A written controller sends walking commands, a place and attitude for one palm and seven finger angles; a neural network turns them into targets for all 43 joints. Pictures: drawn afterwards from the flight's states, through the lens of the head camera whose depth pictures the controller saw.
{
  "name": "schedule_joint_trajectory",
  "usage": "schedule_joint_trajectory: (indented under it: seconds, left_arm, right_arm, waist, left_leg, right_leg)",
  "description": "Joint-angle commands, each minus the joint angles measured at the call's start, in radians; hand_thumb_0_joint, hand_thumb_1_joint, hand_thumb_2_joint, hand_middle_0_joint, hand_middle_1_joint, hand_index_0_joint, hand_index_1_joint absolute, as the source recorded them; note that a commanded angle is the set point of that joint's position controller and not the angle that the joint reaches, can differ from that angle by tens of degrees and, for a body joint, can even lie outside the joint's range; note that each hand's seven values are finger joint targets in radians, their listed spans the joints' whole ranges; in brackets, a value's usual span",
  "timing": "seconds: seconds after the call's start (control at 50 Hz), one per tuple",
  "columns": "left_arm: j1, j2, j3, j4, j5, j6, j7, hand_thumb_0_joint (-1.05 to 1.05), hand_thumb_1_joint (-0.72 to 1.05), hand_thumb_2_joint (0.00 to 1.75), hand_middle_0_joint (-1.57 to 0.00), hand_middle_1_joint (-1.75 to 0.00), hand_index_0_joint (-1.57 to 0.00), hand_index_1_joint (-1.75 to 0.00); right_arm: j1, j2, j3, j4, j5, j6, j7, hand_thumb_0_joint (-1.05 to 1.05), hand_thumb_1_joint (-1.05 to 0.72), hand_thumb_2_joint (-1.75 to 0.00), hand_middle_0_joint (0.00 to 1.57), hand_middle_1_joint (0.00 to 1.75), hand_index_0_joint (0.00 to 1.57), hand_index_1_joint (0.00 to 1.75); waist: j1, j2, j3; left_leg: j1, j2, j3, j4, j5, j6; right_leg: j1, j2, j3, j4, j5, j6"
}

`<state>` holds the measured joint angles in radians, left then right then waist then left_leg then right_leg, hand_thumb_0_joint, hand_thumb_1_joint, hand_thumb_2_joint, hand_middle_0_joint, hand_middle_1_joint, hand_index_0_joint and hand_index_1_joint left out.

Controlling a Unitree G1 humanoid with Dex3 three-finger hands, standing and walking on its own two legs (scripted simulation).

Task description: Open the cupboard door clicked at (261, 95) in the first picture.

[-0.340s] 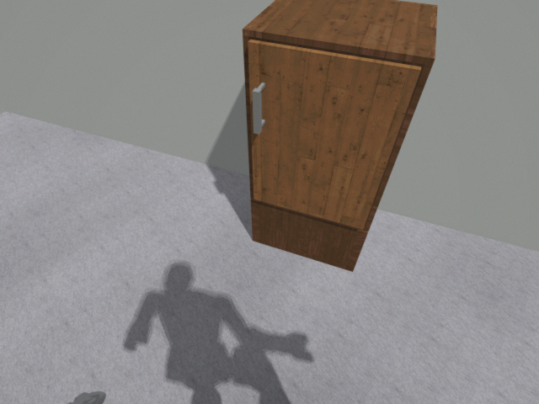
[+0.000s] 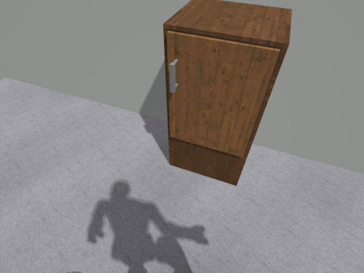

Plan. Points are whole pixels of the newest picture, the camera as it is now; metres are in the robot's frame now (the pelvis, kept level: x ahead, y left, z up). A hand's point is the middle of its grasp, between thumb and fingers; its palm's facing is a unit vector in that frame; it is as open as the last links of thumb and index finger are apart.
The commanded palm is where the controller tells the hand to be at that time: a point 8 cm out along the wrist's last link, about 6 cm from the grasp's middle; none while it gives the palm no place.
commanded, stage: stand and wait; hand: left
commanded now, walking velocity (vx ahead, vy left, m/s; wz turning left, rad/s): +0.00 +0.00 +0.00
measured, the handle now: (174, 76) +0.88 +0.09 -0.03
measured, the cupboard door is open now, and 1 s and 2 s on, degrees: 0 0 0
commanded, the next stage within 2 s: look at it before walking up in 0.48 s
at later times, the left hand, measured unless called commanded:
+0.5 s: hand out of the picture +0.06 +0.24 -0.15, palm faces -0.03 -0.94 -0.34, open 7.4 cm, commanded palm none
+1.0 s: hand out of the picture +0.08 +0.23 -0.15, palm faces -0.04 -0.94 -0.34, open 7.4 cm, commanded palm none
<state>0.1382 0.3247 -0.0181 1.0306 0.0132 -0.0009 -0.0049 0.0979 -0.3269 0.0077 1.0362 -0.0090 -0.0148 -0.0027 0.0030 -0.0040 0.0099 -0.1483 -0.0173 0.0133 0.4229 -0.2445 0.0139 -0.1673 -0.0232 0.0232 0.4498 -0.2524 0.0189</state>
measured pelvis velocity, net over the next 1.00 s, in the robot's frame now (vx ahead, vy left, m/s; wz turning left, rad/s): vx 0.00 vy -0.02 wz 0.00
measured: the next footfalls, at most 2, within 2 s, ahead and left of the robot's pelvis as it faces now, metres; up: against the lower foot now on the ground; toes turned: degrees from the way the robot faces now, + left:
none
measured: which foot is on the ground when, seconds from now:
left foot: down 0.00-1.00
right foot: down 0.00-1.00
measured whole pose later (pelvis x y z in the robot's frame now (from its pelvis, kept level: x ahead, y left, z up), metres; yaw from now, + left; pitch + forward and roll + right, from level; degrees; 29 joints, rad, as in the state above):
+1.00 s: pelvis +0.00 -0.02 +0.00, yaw +0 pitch -1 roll +0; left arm 0.14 0.34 -0.01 1.09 0.01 -0.01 0.00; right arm 0.12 -0.34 0.01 1.11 0.00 -0.02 -0.01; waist 0.00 0.00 0.02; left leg -0.12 0.01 0.01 0.35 -0.21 -0.01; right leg -0.15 0.00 0.02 0.38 -0.21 0.00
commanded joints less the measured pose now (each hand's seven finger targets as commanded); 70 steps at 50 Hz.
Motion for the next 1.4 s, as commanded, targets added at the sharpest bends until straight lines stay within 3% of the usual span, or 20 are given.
schedule_joint_trajectory:
  seconds: [0.0, 0.26, 0.38, 0.92, 1.22, 1.24, 1.32, 1.38]
  left_arm:
    - [-0.047, 0.213, 0.057, -0.063, -0.001, -0.023, 0.019, 0.00, 0.90, 0.90, -0.20, -0.30, -0.20, -0.30]
    - [-0.036, 0.218, 0.055, -0.021, -0.003, -0.027, 0.018, 0.00, 0.90, 0.90, -0.20, -0.30, -0.20, -0.30]
    - [-0.038, 0.218, 0.054, -0.011, -0.003, -0.025, 0.018, 0.00, 0.90, 0.90, -0.20, -0.30, -0.20, -0.30]
    - [-0.041, 0.219, 0.056, -0.014, -0.003, -0.032, 0.019, 0.00, 0.90, 0.90, -0.20, -0.30, -0.20, -0.30]
    - [-0.045, 0.222, 0.058, -0.012, -0.002, -0.027, 0.016, 0.00, 0.90, 0.90, -0.20, -0.30, -0.20, -0.30]
    - [-0.041, 0.221, 0.062, -0.016, -0.001, -0.025, 0.016, 0.00, 0.90, 0.90, -0.20, -0.30, -0.20, -0.30]
    - [0.020, 0.115, 0.050, -0.023, -0.001, 0.009, 0.021, 0.00, 0.90, 0.90, -0.20, -0.30, -0.20, -0.30]
    - [0.042, 0.105, 0.059, -0.052, 0.002, 0.022, 0.020, 0.00, 0.90, 0.90, -0.20, -0.30, -0.20, -0.30]
  right_arm:
    - [-0.048, -0.208, -0.050, -0.052, -0.003, -0.023, -0.012, 0.00, -0.90, -0.90, 0.20, 0.30, 0.20, 0.30]
    - [-0.022, -0.215, -0.045, 0.000, 0.000, -0.022, -0.012, 0.00, -0.90, -0.90, 0.20, 0.30, 0.20, 0.30]
    - [-0.016, -0.216, -0.042, 0.012, 0.000, -0.019, -0.011, 0.00, -0.90, -0.90, 0.20, 0.30, 0.20, 0.30]
    - [-0.026, -0.215, -0.042, 0.014, 0.000, -0.023, -0.013, 0.00, -0.90, -0.90, 0.20, 0.30, 0.20, 0.30]
    - [-0.024, -0.221, -0.043, 0.017, 0.000, -0.023, -0.017, 0.00, -0.90, -0.90, 0.20, 0.30, 0.20, 0.30]
    - [-0.016, -0.219, -0.045, 0.013, 0.001, -0.022, -0.019, 0.00, -0.90, -0.90, 0.20, 0.30, 0.20, 0.30]
    - [0.051, -0.102, -0.033, 0.003, -0.002, -0.001, -0.025, 0.00, -0.90, -0.90, 0.20, 0.30, 0.20, 0.30]
    - [0.070, -0.102, -0.046, -0.026, -0.003, 0.009, -0.029, 0.00, -0.90, -0.90, 0.20, 0.30, 0.20, 0.30]
  waist:
    - [-0.002, 0.007, -0.049]
    - [-0.004, 0.005, -0.048]
    - [-0.002, -0.002, -0.016]
    - [-0.004, 0.002, -0.052]
    - [-0.003, 0.001, -0.036]
    - [-0.004, 0.001, -0.044]
    - [-0.010, -0.001, -0.043]
    - [-0.009, 0.014, -0.022]
  left_leg:
    - [-0.001, 0.121, -0.101, -0.079, 0.164, 0.025]
    - [0.006, 0.127, -0.107, -0.100, 0.140, 0.017]
    - [-0.014, 0.127, -0.111, -0.118, 0.093, 0.015]
    - [0.043, 0.135, -0.097, -0.111, 0.196, 0.008]
    - [0.056, 0.143, -0.087, -0.121, 0.192, 0.006]
    - [0.066, 0.146, -0.078, -0.103, 0.210, 0.006]
    - [0.052, 0.153, -0.027, -0.050, 0.202, -0.014]
    - [0.029, 0.170, -0.020, -0.026, 0.170, -0.006]
  right_leg:
    - [0.017, -0.091, 0.077, -0.072, 0.178, -0.048]
    - [0.023, -0.094, 0.092, -0.102, 0.154, -0.051]
    - [0.007, -0.092, 0.096, -0.120, 0.098, -0.050]
    - [0.032, -0.096, 0.099, -0.121, 0.232, -0.053]
    - [0.022, -0.087, 0.104, -0.126, 0.234, -0.053]
    - [0.017, -0.086, 0.109, -0.114, 0.266, -0.056]
    - [-0.031, -0.073, 0.127, -0.045, 0.312, -0.045]
    - [-0.084, -0.054, 0.132, 0.009, 0.294, -0.045]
